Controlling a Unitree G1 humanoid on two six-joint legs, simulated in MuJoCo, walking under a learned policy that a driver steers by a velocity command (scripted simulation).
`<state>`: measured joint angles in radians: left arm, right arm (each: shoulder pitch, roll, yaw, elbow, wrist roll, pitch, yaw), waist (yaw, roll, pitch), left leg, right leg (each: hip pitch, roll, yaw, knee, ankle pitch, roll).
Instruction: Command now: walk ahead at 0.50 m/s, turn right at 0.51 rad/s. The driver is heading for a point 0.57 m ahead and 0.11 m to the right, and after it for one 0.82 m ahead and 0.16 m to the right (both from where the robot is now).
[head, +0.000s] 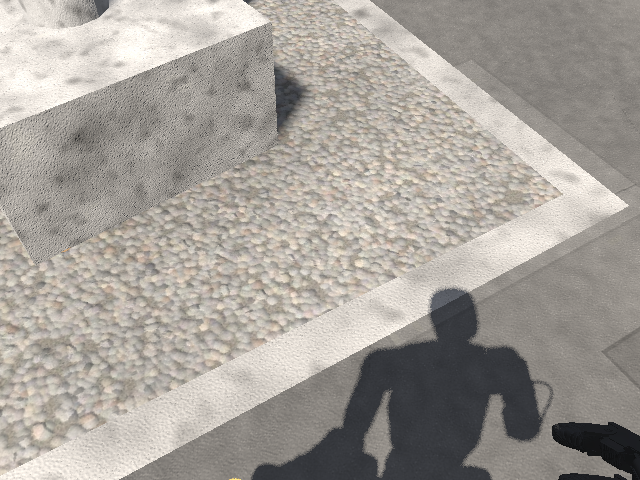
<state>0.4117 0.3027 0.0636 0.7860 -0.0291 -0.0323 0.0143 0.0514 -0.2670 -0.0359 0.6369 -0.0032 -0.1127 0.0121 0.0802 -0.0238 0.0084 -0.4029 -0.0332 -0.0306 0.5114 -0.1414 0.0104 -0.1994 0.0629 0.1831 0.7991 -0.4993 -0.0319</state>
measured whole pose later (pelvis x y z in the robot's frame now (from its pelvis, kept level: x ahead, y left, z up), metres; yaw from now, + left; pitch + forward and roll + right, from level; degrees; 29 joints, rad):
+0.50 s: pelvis +0.25 -0.07 -0.01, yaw -19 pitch +2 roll +1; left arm 0.08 0.30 0.06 0.58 -0.03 -0.02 -0.04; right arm 0.32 -0.32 -0.07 0.83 0.01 -0.06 -0.01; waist -0.06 -0.01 0.07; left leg -0.11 0.07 0.11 0.90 -0.52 -0.03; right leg -0.52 0.03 -0.04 0.65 -0.17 -0.10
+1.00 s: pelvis +0.50 -0.13 -0.01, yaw -17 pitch +2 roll -1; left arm 0.22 0.30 0.05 0.75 0.01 -0.02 0.02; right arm 0.14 -0.30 -0.04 0.70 -0.01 -0.07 0.05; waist 0.02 0.01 0.05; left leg -0.50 -0.04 0.00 0.55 -0.09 0.06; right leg -0.26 0.08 0.02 0.98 -0.53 0.00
